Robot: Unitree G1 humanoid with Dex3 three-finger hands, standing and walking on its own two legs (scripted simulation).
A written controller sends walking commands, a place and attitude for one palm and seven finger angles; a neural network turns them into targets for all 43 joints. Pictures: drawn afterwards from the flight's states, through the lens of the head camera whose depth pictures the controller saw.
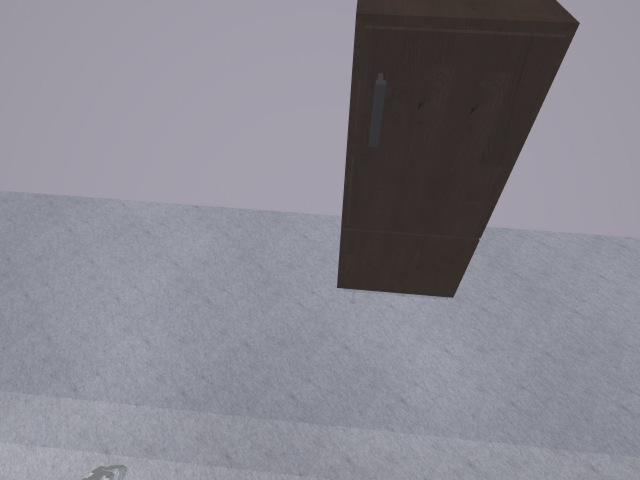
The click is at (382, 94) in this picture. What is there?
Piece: cupboard door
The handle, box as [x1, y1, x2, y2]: [369, 73, 385, 146]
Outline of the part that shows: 382,73 378,73 378,79 376,80 369,135 369,146 377,146 385,89 385,80 382,79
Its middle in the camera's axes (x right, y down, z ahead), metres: +0.13 -0.30 +0.91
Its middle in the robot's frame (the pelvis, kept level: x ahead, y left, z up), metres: +0.89 -0.09 +0.02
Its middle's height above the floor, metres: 0.79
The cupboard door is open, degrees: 0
